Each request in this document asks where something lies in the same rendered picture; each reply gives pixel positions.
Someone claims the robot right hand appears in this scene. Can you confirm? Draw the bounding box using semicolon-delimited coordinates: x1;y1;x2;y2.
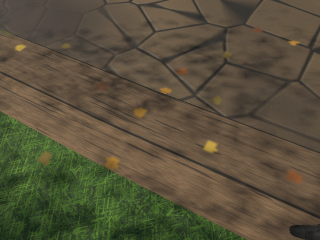
289;224;320;240

